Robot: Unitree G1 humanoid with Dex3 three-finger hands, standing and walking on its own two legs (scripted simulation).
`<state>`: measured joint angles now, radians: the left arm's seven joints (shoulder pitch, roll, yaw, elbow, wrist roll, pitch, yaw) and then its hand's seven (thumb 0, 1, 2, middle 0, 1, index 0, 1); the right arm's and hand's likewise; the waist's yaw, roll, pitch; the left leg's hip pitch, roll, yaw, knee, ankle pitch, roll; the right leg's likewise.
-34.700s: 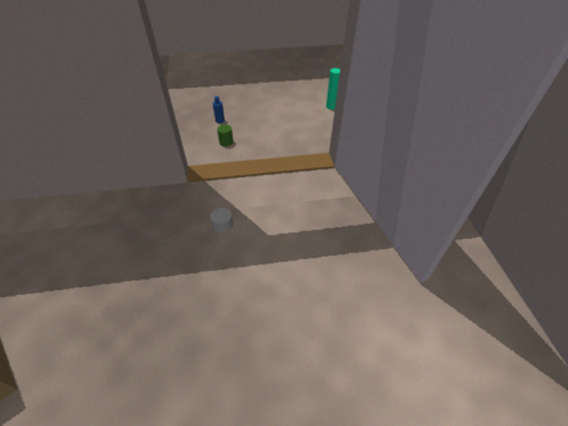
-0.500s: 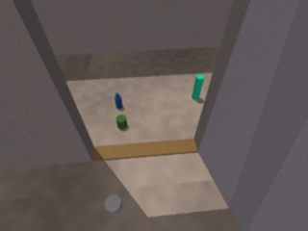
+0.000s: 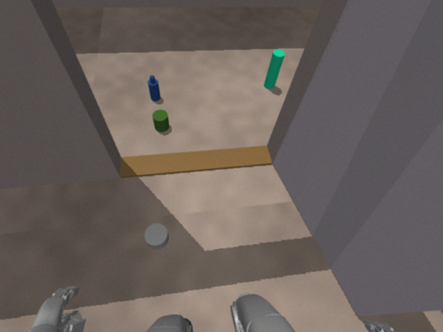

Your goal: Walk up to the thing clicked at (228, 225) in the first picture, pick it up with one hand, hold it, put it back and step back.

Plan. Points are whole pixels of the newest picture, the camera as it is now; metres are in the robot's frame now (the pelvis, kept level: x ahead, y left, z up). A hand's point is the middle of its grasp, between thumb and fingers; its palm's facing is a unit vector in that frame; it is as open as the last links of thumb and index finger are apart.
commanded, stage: step back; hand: left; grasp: from above
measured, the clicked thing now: (156, 236) +0.48 +0.22 -0.74
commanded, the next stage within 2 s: none
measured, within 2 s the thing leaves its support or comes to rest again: neither
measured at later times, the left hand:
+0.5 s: hand out of the picture +0.01 +0.25 -0.14, palm faces -0.01 -0.92 -0.40, open 7.4 cm
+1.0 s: hand out of the picture -0.21 +0.26 -0.17, palm faces -0.07 -0.92 -0.39, open 7.4 cm
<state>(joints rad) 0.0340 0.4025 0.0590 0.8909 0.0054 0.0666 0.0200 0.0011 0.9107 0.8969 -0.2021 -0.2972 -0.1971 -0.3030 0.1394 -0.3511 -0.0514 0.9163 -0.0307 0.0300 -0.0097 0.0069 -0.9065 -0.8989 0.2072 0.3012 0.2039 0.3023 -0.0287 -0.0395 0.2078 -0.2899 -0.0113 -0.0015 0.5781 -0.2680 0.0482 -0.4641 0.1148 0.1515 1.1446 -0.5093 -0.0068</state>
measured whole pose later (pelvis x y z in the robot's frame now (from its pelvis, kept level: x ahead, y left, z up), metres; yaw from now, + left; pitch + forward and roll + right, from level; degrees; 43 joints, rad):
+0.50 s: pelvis -0.12 -0.01 -0.01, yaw +0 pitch -2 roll +0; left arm 0.12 0.35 0.07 0.79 0.04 0.04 0.01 0.00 0.90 0.90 -0.21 -0.30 -0.20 -0.30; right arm 0.18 -0.42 -0.05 0.90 0.00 0.04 -0.02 0.01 -0.91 -0.90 0.21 0.30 0.20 0.30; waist 0.00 0.02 0.16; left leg -0.32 -0.07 -0.10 0.89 -0.50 -0.03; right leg -0.35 -0.01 0.02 0.58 -0.20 0.00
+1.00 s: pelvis -0.30 -0.02 -0.02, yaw -5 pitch -4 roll -1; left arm 0.20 0.39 0.09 0.87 0.03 0.06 -0.01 0.00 0.91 0.90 -0.20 -0.30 -0.20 -0.30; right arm 0.06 -0.39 -0.05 0.80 -0.03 0.03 -0.01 0.00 -0.90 -0.90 0.21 0.30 0.21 0.30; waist 0.03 0.01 0.20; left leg -0.44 0.07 0.01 0.65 -0.15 -0.01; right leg -0.22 0.03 0.06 0.68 -0.40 0.01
